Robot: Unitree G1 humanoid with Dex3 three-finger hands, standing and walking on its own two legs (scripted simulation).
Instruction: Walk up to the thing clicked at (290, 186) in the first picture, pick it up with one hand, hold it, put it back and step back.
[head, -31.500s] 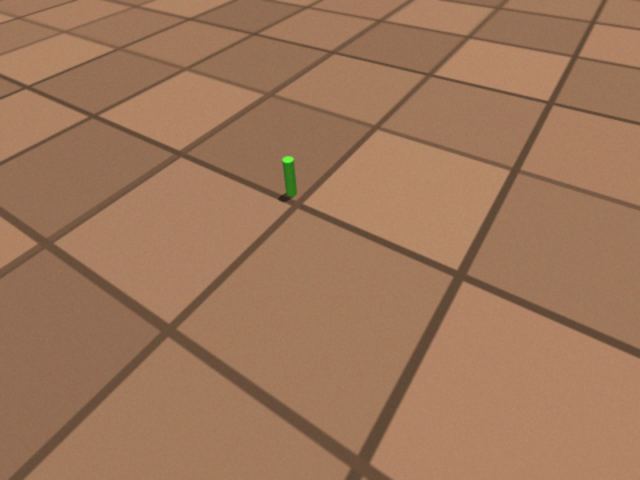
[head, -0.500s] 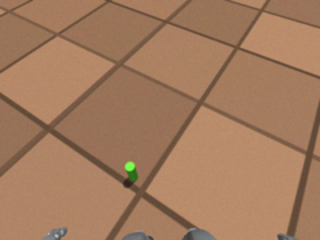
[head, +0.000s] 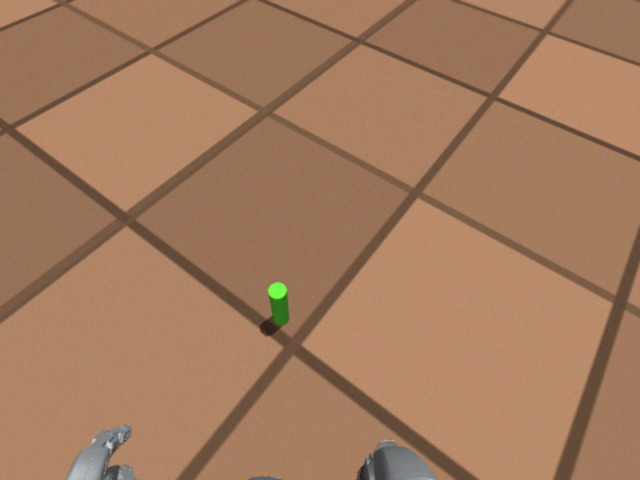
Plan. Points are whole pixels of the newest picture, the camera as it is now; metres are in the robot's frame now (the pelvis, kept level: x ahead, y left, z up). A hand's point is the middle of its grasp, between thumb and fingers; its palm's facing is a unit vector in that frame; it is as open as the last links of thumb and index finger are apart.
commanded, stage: step back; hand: left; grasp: from the side
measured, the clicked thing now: (279, 305) +0.62 +0.15 -0.66
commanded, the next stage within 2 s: none
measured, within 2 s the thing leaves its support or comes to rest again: neither
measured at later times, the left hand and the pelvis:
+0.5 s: hand out of the picture -0.05 +0.23 -0.13, palm faces -0.06 -0.91 -0.40, open 7.4 cm; pelvis -0.14 -0.03 +0.01, yaw -4 degrees
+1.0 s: hand out of the picture -0.21 +0.23 -0.15, palm faces -0.04 -0.93 -0.36, open 7.4 cm; pelvis -0.31 -0.04 +0.01, yaw -2 degrees
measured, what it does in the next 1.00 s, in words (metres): walks backwards: right foot, then left foot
